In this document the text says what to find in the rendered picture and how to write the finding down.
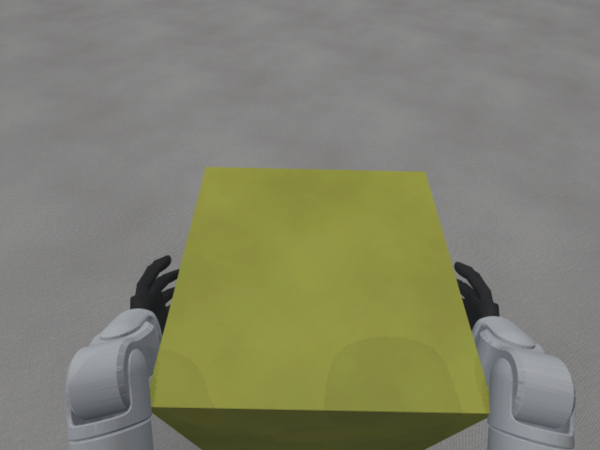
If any left robot hand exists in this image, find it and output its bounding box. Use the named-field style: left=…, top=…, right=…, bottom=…
left=130, top=255, right=179, bottom=335

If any right robot forearm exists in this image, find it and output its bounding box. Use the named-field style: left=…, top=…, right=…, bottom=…
left=472, top=316, right=576, bottom=450

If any carton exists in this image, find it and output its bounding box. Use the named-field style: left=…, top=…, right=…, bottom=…
left=149, top=167, right=490, bottom=450

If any left robot forearm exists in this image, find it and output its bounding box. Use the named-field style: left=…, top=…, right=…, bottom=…
left=66, top=308, right=162, bottom=450

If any right robot hand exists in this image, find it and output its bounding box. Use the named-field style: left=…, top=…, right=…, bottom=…
left=455, top=262, right=500, bottom=330

